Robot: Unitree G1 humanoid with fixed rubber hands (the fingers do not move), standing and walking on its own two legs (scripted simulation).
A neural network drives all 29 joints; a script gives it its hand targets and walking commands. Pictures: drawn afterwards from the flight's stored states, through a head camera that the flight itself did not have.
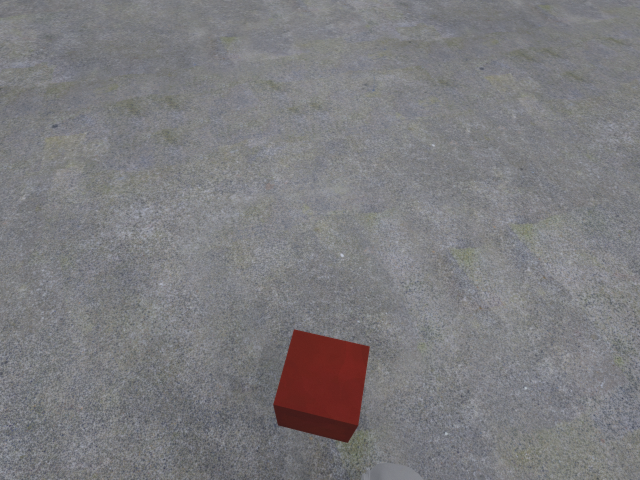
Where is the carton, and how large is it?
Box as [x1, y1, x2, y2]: [273, 329, 369, 442]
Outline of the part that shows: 294,329 273,404 277,422 279,425 347,442 358,423 369,346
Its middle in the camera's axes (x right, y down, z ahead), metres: +0.01 +0.41 +1.09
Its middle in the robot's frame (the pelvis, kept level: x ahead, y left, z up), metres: +0.40 +0.00 -0.65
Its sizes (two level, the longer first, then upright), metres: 0.210 0.200 0.250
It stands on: the floor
